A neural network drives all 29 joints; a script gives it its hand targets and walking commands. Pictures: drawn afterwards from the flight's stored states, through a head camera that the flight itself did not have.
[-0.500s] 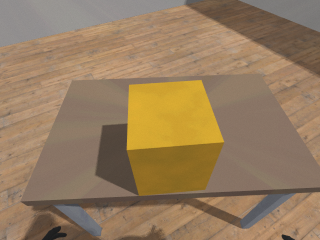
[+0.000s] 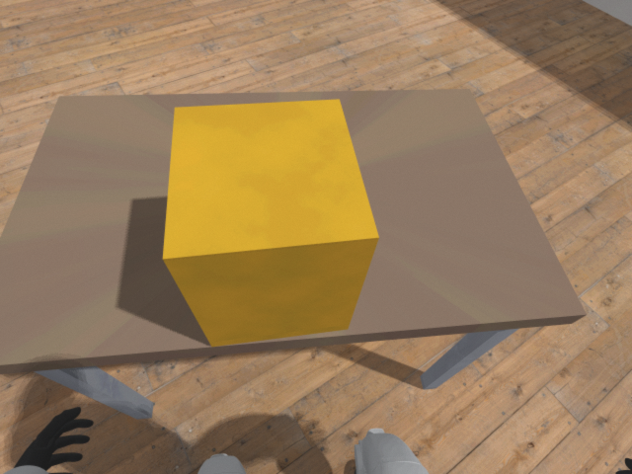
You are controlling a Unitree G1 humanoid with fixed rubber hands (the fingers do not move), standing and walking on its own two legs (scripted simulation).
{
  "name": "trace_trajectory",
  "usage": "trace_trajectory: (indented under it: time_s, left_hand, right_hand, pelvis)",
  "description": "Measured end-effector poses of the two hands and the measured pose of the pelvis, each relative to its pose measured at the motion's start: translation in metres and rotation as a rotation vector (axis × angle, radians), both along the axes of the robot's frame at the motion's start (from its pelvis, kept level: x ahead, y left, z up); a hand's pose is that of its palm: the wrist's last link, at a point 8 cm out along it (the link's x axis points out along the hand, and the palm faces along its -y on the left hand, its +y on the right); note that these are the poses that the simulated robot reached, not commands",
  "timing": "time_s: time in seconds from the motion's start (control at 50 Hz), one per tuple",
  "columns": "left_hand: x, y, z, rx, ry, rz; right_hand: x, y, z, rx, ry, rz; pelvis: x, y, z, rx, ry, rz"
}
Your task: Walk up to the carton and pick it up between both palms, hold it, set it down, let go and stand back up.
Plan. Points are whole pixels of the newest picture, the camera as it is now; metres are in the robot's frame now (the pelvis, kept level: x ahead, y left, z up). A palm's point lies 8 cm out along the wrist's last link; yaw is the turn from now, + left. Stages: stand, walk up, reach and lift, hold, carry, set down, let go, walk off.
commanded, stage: walk up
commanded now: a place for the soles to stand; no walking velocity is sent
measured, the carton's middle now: (271, 231) +0.41 +0.08 +0.03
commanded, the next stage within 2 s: none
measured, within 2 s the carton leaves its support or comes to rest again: neither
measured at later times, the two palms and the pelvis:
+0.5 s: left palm out of the picture +0.01 +0.31 -0.08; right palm out of the picture +0.12 -0.36 -0.10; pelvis -0.02 -0.05 -0.01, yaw +8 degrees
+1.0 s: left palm out of the picture +0.05 +0.29 -0.07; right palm (592, 459) +0.15 -0.34 -0.08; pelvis +0.00 -0.04 +0.01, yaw +8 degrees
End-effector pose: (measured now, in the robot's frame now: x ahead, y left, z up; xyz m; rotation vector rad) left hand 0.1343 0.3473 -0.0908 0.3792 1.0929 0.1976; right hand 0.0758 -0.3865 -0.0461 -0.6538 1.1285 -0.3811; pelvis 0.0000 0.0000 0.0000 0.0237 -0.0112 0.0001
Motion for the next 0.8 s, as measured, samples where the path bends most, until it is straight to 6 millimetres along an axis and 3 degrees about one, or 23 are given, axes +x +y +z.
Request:
trace_trajectory:
  time_s: [0.08,0.16,0.22,0.28,0.36,0.44,0.5,0.72,0.8]
  left_hand:
    - [-0.013,-0.04,-0.015,0.013,0.005,-0.015]
    - [-0.041,-0.07,-0.013,0.0,0.016,0.033]
    - [-0.056,-0.081,-0.006,0.0,-0.003,0.077]
    - [-0.069,-0.079,0.001,0.024,-0.029,0.107]
    - [-0.089,-0.061,0.006,0.081,-0.036,0.139]
    - [-0.111,-0.04,0.005,0.122,-0.014,0.167]
    - [-0.123,-0.039,0.006,0.116,0.017,0.182]
    - [-0.125,-0.052,0.013,0.096,-0.015,0.16]
    - [-0.117,-0.052,0.014,0.08,-0.019,0.157]
  right_hand:
    - [0.002,-0.041,-0.02,-0.001,-0.028,0.004]
    - [0.011,-0.028,-0.04,0.102,-0.037,0.012]
    - [0.018,-0.012,-0.049,0.184,-0.021,0.057]
    - [0.02,0.001,-0.057,0.24,0.01,0.097]
    - [0.028,0.011,-0.062,0.272,0.029,0.144]
    - [0.039,0.02,-0.06,0.274,0.014,0.186]
    - [0.04,0.025,-0.055,0.277,-0.012,0.201]
    - [0.059,0.04,-0.047,0.328,-0.074,0.197]
    - [0.059,0.043,-0.046,0.334,-0.074,0.194]
  pelvis:
    - [-0.007,-0.031,-0.018,-0.045,-0.024,-0.001]
    - [-0.007,-0.049,-0.012,-0.012,-0.028,0.013]
    - [-0.007,-0.056,-0.006,-0.023,-0.029,0.041]
    - [-0.007,-0.06,-0.004,-0.029,-0.03,0.071]
    - [-0.01,-0.06,-0.007,-0.028,-0.028,0.119]
    - [-0.019,-0.053,-0.011,0.003,-0.03,0.149]
    - [-0.02,-0.046,-0.007,0.005,-0.026,0.143]
    - [-0.016,-0.047,0.002,-0.025,-0.043,0.158]
    - [-0.014,-0.042,0.005,-0.023,-0.036,0.15]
